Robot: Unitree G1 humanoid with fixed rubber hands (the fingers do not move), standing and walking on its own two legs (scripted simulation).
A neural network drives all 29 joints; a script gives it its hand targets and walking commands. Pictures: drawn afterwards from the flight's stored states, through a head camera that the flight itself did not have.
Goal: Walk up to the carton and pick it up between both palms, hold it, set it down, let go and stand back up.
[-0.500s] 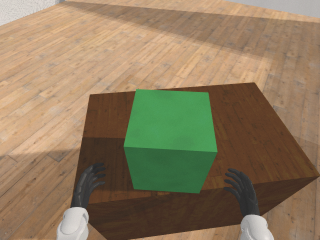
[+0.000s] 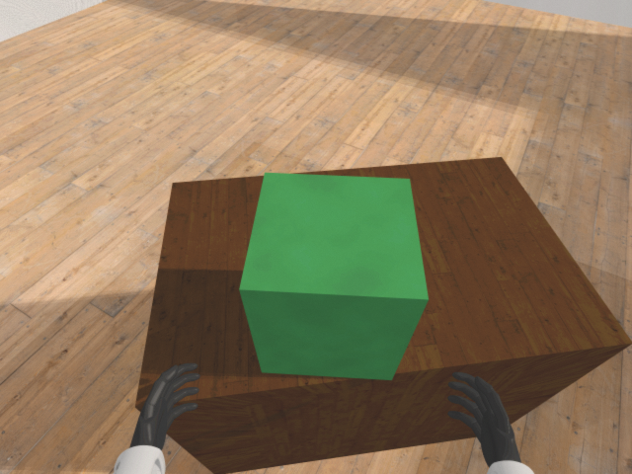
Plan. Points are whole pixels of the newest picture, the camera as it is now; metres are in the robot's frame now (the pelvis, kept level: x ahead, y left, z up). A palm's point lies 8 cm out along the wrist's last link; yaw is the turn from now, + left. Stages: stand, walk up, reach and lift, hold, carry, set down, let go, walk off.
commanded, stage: set down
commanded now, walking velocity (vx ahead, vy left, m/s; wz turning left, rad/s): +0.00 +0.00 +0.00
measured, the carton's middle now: (331, 281) +0.38 +0.00 -0.01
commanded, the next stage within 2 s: let go in 0.92 s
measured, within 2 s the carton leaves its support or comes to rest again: neither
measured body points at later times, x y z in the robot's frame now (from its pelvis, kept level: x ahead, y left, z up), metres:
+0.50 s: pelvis +0.02 +0.00 +0.01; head +0.02 +0.00 +0.46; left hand +0.19 +0.22 -0.06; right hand +0.19 -0.22 -0.07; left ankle -0.01 +0.12 -0.74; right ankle +0.01 -0.13 -0.74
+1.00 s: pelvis +0.00 +0.00 +0.01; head +0.01 -0.01 +0.46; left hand +0.20 +0.22 -0.06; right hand +0.17 -0.23 -0.09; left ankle -0.01 +0.12 -0.74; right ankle +0.01 -0.13 -0.74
